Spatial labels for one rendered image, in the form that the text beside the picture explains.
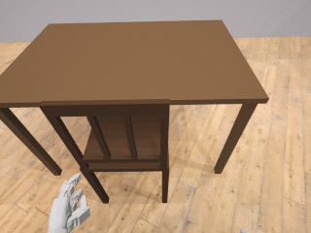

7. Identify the chair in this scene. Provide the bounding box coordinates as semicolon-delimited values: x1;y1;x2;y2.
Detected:
38;99;170;204

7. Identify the table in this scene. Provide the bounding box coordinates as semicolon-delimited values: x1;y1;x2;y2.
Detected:
0;19;269;176

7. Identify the robot left hand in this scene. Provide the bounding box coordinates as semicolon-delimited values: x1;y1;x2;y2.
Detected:
48;173;90;233

